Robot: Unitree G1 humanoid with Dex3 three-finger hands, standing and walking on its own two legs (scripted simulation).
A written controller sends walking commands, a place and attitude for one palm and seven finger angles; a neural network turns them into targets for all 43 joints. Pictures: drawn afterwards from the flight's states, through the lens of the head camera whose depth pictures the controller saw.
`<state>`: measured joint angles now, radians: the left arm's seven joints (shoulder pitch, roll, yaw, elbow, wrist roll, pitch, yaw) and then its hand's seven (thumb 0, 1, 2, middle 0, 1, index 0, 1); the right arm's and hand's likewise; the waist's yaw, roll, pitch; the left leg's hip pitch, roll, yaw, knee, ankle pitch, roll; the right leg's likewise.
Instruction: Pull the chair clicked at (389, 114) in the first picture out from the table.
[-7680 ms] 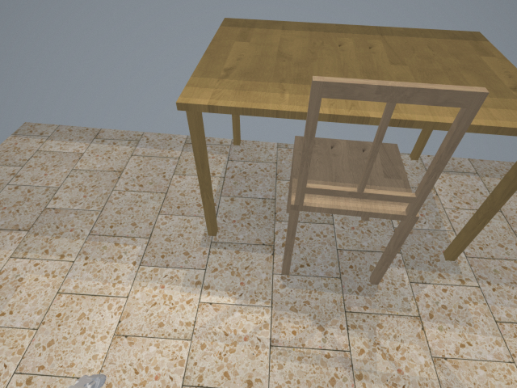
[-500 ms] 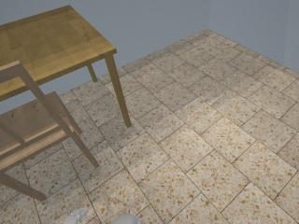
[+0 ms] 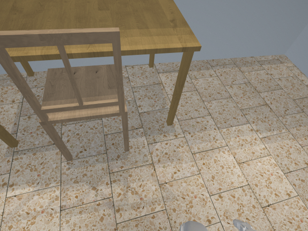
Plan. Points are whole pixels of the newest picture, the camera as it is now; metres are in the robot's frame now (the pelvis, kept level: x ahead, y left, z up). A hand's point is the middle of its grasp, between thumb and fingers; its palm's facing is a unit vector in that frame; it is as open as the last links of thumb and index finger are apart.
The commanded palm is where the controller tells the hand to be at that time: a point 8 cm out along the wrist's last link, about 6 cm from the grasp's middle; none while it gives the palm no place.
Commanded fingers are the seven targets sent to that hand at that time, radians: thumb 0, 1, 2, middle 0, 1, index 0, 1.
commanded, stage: turn to face it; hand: left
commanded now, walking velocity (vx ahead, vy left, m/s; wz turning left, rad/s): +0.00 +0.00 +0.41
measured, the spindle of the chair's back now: (72, 78) +0.62 +0.38 -0.07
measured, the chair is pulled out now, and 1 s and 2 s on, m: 0.00 0.00 0.00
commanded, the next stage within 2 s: take the last steps up to it in 0.42 s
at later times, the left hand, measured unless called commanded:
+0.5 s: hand out of the picture +0.10 +0.15 -0.14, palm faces +0.17 -0.94 -0.29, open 7.4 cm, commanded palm none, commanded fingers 0.00 0.90 0.90 -0.20 -0.30 -0.20 -0.30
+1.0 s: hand out of the picture -0.12 +0.10 -0.15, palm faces +0.43 -0.88 -0.18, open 7.4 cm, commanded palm none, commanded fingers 0.00 0.90 0.90 -0.20 -0.30 -0.20 -0.30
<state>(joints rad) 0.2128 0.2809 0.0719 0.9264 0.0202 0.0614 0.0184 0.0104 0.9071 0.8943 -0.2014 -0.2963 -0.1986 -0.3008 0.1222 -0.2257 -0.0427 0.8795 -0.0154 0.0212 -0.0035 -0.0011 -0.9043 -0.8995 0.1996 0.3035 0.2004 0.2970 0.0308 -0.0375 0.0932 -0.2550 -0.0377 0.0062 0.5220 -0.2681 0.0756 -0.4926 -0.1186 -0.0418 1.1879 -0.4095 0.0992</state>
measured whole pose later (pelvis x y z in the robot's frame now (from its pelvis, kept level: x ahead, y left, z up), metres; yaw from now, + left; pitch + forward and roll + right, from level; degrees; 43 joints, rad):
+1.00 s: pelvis +0.06 +0.00 +0.00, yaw +17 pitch +0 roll +0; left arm 0.55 0.13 0.03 1.15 0.03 -0.04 0.01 0.01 0.91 0.89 -0.20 -0.30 -0.20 -0.30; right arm 0.14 -0.19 -0.05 1.01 -0.02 0.01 0.02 0.00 -0.91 -0.90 0.19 0.30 0.19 0.30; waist 0.10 0.00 0.01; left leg -0.37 0.05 0.06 0.65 -0.29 0.01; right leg -0.03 -0.06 -0.15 0.34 -0.31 0.01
